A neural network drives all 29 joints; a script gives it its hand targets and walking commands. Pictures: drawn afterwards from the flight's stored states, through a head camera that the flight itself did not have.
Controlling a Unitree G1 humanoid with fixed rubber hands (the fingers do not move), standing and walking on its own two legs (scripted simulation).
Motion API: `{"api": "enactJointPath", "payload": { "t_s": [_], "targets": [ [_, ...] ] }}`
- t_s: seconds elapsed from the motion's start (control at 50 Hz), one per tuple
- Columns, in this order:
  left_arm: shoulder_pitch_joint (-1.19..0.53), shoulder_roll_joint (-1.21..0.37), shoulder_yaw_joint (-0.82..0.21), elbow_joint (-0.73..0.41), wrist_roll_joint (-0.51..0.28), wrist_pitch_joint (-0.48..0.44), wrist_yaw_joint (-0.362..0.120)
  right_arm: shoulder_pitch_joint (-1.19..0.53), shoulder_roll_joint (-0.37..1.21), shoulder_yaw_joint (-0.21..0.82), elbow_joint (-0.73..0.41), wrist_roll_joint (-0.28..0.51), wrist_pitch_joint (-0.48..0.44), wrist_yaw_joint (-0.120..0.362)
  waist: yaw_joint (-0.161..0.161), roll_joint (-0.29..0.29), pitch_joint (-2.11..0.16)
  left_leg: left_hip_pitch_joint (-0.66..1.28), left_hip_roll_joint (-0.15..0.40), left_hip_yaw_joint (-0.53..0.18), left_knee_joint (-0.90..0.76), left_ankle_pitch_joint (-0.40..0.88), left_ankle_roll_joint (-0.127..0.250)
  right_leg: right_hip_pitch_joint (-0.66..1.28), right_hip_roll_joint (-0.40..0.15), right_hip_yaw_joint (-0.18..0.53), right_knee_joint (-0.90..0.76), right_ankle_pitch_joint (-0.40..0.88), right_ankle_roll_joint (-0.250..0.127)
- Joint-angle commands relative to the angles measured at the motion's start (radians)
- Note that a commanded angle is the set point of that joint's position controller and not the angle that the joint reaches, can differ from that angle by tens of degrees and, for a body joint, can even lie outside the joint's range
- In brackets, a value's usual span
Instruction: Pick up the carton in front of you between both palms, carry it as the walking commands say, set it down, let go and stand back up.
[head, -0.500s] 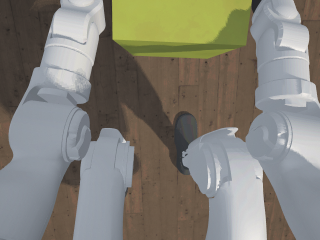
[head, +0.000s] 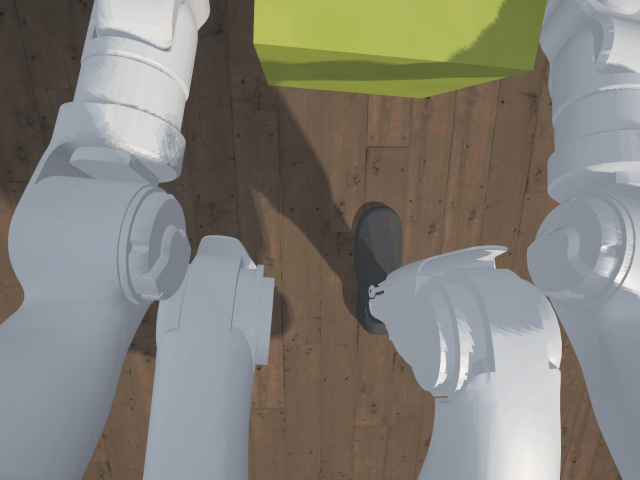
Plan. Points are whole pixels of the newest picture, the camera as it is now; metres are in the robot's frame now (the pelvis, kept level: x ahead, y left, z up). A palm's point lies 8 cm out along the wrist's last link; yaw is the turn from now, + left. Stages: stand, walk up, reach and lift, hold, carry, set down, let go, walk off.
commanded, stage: set down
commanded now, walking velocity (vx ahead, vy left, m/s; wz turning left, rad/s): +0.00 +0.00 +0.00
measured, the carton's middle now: out of the picture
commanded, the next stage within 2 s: let go in 1.66 s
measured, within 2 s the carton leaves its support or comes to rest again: neither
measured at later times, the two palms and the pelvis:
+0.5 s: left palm out of the picture +0.58 +0.12 -0.20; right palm out of the picture +0.53 -0.23 -0.19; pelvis +0.00 +0.00 +0.00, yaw +0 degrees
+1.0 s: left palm out of the picture +0.61 +0.13 -0.04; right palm out of the picture +0.55 -0.24 -0.05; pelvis +0.00 +0.00 +0.06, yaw +0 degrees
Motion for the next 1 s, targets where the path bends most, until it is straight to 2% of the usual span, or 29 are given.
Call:
{"api": "enactJointPath", "payload": {
  "t_s": [0.0, 0.18, 0.28, 0.3, 0.34, 0.36, 0.38, 0.4, 0.44, 0.5, 0.52, 0.56, 0.6, 0.68, 0.76, 0.8, 0.88, 0.98],
  "targets": [
    [-0.342, -0.693, -0.218, -0.002, -0.025, -0.004, -0.187, -0.374, 0.820, 0.243, 0.005, 0.051, 0.023, 0.200, 0.022, 0.138, -0.802, 0.130, 0.022, -0.010, -0.289, 0.181, 0.026, 0.666, 0.098, 0.012, -0.013, 0.152, -0.012],
    [-0.281, -0.616, -0.167, 0.051, 0.030, 0.019, -0.185, -0.322, 0.730, 0.177, 0.062, 0.015, 0.029, 0.198, 0.023, 0.157, -0.671, 0.184, 0.036, -0.030, -0.296, 0.130, 0.026, 0.579, 0.085, 0.006, -0.002, 0.064, -0.013],
    [-0.271, -0.510, -0.152, 0.042, 0.035, 0.006, -0.157, -0.300, 0.621, 0.134, 0.078, -0.002, 0.007, 0.180, 0.009, 0.151, -0.675, 0.238, 0.047, -0.036, -0.296, 0.149, 0.010, 0.593, 0.072, -0.009, 0.012, 0.075, 0.002],
    [-0.253, -0.432, -0.132, 0.042, 0.039, -0.002, -0.139, -0.284, 0.542, 0.110, 0.082, -0.009, -0.004, 0.163, 0.005, 0.147, -0.682, 0.253, 0.050, -0.035, -0.295, 0.162, 0.003, 0.602, 0.066, -0.014, 0.012, 0.084, 0.007],
    [-0.212, -0.092, -0.064, 0.009, 0.049, -0.034, -0.055, -0.199, 0.221, 0.021, 0.093, -0.040, -0.048, 0.079, -0.006, 0.137, -0.724, 0.306, 0.061, -0.030, -0.293, 0.195, -0.018, 0.637, 0.054, -0.025, 0.009, 0.116, 0.016],
    [-0.216, 0.090, -0.049, -0.012, 0.037, -0.056, -0.005, -0.168, 0.050, -0.011, 0.093, -0.044, -0.080, 0.024, -0.014, 0.137, -0.763, 0.330, 0.063, -0.026, -0.290, 0.220, -0.030, 0.659, 0.050, -0.031, 0.006, 0.145, 0.020],
    [-0.249, 0.199, -0.058, -0.044, 0.003, -0.076, 0.036, -0.185, -0.071, -0.010, 0.075, -0.021, -0.111, -0.021, -0.019, 0.133, -0.835, 0.352, 0.064, -0.032, -0.282, 0.273, -0.036, 0.693, 0.048, -0.031, 0.011, 0.195, 0.023],
    [-0.301, 0.247, -0.087, -0.048, -0.045, -0.087, 0.062, -0.222, -0.130, 0.002, 0.068, 0.013, -0.133, -0.054, -0.031, 0.129, -0.908, 0.351, 0.069, -0.045, -0.270, 0.326, -0.039, 0.721, 0.044, -0.024, 0.019, 0.255, 0.023],
    [-0.355, 0.279, -0.152, -0.024, -0.137, -0.102, 0.084, -0.266, -0.185, 0.042, 0.092, 0.080, -0.156, -0.082, -0.051, 0.151, -1.028, 0.368, 0.084, -0.055, -0.252, 0.402, -0.045, 0.738, 0.033, -0.010, 0.035, 0.342, 0.018],
    [-0.378, 0.247, -0.246, -0.014, -0.240, -0.113, 0.080, -0.296, -0.217, 0.088, 0.065, 0.133, -0.176, -0.092, -0.101, 0.180, -1.145, 0.364, 0.100, -0.063, -0.239, 0.445, -0.049, 0.762, 0.016, 0.002, 0.035, 0.407, 0.001],
    [-0.377, 0.236, -0.268, -0.007, -0.266, -0.112, 0.074, -0.297, -0.222, 0.100, 0.056, 0.141, -0.179, -0.093, -0.117, 0.173, -1.171, 0.344, 0.102, -0.064, -0.239, 0.447, -0.048, 0.784, 0.012, 0.004, 0.031, 0.426, -0.003],
    [-0.377, 0.238, -0.294, 0.001, -0.301, -0.108, 0.065, -0.285, -0.228, 0.114, 0.043, 0.153, -0.175, -0.094, -0.137, 0.165, -1.230, 0.322, 0.102, -0.061, -0.241, 0.436, -0.049, 0.841, 0.007, 0.006, 0.024, 0.450, -0.010],
    [-0.368, 0.255, -0.297, 0.001, -0.317, -0.104, 0.064, -0.268, -0.226, 0.122, 0.020, 0.156, -0.167, -0.097, -0.141, 0.153, -1.289, 0.303, 0.099, -0.050, -0.246, 0.419, -0.049, 0.913, 0.007, 0.012, 0.015, 0.474, -0.016],
    [-0.341, 0.314, -0.253, -0.027, -0.300, -0.093, 0.079, -0.261, -0.219, 0.142, -0.073, 0.166, -0.140, -0.111, -0.106, 0.119, -1.451, 0.266, 0.084, -0.008, -0.280, 0.363, -0.042, 1.106, 0.016, 0.019, -0.013, 0.509, -0.020],
    [-0.367, 0.351, -0.207, -0.121, -0.272, -0.057, 0.102, -0.282, -0.197, 0.178, -0.193, 0.193, -0.084, -0.130, -0.063, 0.088, -1.615, 0.322, 0.065, 0.028, -0.346, 0.321, -0.020, 1.226, 0.038, 0.001, -0.070, 0.458, -0.011],
    [-0.366, 0.360, -0.182, -0.116, -0.251, -0.029, 0.106, -0.273, -0.180, 0.181, -0.208, 0.192, -0.046, -0.138, -0.050, 0.077, -1.596, 0.340, 0.060, 0.035, -0.394, 0.283, -0.009, 1.206, 0.047, -0.008, -0.121, 0.384, -0.005],
    [-0.296, 0.321, -0.138, -0.011, -0.215, -0.010, 0.085, -0.203, -0.124, 0.146, -0.153, 0.134, -0.018, -0.132, -0.043, 0.057, -1.395, 0.259, 0.058, 0.024, -0.469, 0.200, -0.001, 1.059, 0.048, -0.009, -0.208, 0.266, 0.003],
    [-0.229, 0.285, -0.093, 0.040, -0.174, -0.030, 0.056, -0.149, -0.091, 0.096, -0.143, 0.069, -0.033, -0.116, -0.049, 0.060, -1.335, 0.235, 0.050, 0.016, -0.537, 0.213, -0.009, 0.995, 0.050, -0.015, -0.284, 0.285, 0.007]
  ]
}}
